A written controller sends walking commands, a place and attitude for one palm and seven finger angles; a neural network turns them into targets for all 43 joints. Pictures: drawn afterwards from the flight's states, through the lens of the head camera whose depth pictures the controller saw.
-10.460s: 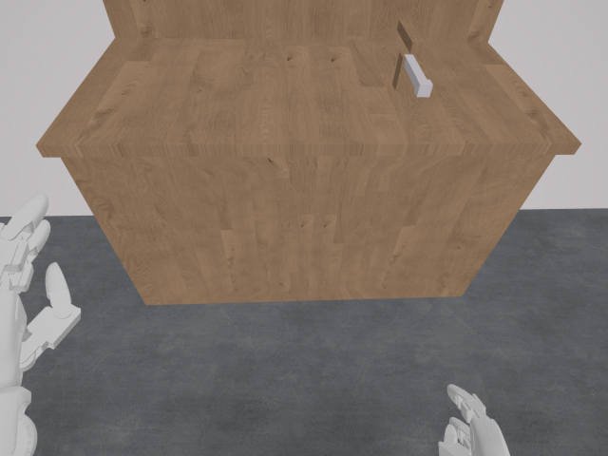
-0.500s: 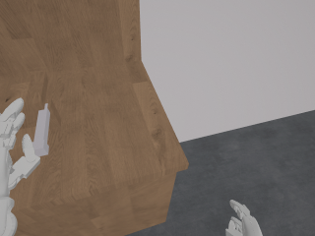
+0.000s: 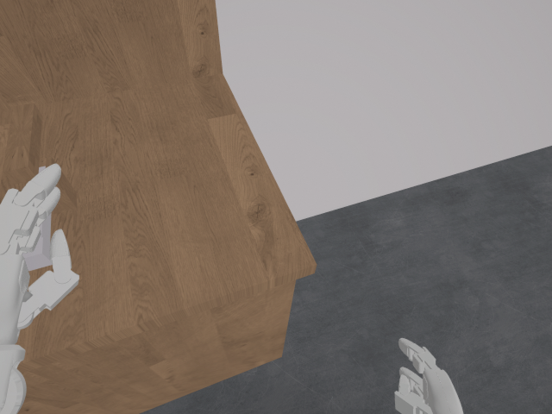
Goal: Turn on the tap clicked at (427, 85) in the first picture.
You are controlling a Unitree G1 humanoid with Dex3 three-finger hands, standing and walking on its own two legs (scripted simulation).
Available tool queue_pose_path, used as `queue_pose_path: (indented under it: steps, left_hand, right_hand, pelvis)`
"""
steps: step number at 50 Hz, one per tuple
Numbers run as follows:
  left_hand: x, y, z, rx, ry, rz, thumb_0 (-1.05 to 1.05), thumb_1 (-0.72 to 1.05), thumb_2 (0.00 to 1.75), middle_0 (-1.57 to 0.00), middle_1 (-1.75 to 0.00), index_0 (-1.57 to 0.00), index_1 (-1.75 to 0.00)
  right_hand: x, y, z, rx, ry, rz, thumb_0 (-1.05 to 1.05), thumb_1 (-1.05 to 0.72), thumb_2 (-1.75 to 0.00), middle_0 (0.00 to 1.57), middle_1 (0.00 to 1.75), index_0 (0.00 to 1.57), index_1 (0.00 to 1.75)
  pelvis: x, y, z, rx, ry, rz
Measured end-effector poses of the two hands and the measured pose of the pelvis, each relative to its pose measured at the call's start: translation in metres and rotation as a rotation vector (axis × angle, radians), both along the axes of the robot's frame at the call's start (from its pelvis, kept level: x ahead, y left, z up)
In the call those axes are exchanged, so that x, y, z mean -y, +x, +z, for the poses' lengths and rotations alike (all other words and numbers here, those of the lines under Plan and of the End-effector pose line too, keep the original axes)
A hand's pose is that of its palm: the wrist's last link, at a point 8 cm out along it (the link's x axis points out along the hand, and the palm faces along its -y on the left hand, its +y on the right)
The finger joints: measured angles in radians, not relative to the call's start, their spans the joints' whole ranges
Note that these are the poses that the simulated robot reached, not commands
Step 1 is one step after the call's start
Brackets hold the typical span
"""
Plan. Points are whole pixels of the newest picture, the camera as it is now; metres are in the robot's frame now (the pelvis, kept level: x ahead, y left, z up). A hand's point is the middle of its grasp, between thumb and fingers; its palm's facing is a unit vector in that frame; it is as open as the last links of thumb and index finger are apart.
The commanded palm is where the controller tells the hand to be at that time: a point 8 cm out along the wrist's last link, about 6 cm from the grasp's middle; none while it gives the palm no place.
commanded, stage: look again from close up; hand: left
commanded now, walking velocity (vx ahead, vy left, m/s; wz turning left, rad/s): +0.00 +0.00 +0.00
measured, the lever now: (36, 254) +0.28 +0.32 +0.10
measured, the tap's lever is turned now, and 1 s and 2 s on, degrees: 0 0 0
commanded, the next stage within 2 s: shuffle to correct the standing spot in 0.04 s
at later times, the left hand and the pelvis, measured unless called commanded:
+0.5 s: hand (36, 288) +0.21 +0.26 +0.16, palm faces +0.37 -0.83 -0.41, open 7.4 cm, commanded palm +0.15 +0.28 +0.18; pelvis -0.01 +0.00 -0.01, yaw +0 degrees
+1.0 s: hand out of the picture +0.13 +0.26 +0.16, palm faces +0.40 -0.80 -0.45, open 7.4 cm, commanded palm +0.07 +0.28 +0.18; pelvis -0.09 -0.01 -0.01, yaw +1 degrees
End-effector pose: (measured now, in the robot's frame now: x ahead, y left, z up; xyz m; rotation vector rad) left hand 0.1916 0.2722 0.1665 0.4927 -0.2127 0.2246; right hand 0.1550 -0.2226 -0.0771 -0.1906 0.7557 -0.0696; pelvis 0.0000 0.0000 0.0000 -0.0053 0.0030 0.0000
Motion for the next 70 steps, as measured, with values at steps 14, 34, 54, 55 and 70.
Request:
queue_pose_path:
  steps: [14, 34, 54, 55, 70]
  left_hand:
    - [-0.031, 0.000, 0.014, 0.123, -0.016, 0.106, 0.02, 0.89, 0.90, -0.21, -0.31, -0.21, -0.30]
    - [-0.002, -0.052, 0.012, 0.146, 0.004, 0.078, 0.02, 0.89, 0.90, -0.21, -0.31, -0.21, -0.30]
    - [-0.016, -0.108, 0.006, 0.123, -0.008, 0.105, 0.02, 0.89, 0.90, -0.21, -0.31, -0.21, -0.30]
    - [-0.014, -0.109, 0.004, 0.123, -0.021, 0.097, 0.02, 0.89, 0.90, -0.21, -0.30, -0.21, -0.30]
    - [-0.047, -0.091, 0.065, 0.336, 0.092, 0.172, 0.02, 0.89, 0.90, -0.21, -0.31, -0.21, -0.30]
  right_hand:
    - [-0.005, 0.020, 0.010, 0.028, -0.068, 0.030, 0.01, -0.91, -0.90, 0.21, 0.30, 0.20, 0.30]
    - [-0.016, 0.005, -0.003, 0.067, -0.007, 0.120, 0.01, -0.90, -0.90, 0.21, 0.30, 0.20, 0.30]
    - [0.013, -0.115, -0.008, -0.034, -0.054, -0.019, 0.01, -0.91, -0.90, 0.21, 0.30, 0.20, 0.30]
    - [0.013, -0.115, -0.006, -0.026, -0.057, -0.022, 0.01, -0.91, -0.90, 0.21, 0.30, 0.20, 0.30]
    - [-0.011, -0.085, -0.004, 0.063, 0.010, 0.095, 0.01, -0.91, -0.90, 0.21, 0.30, 0.20, 0.30]
  pelvis:
    - [-0.007, 0.008, 0.000, 0.006, -0.009, 0.010]
    - [0.015, -0.039, -0.012, -0.013, -0.005, 0.016]
    - [0.006, -0.092, -0.008, 0.029, -0.017, 0.024]
    - [0.006, -0.093, -0.008, 0.028, -0.016, 0.019]
    - [0.004, -0.086, -0.006, 0.024, -0.005, 0.029]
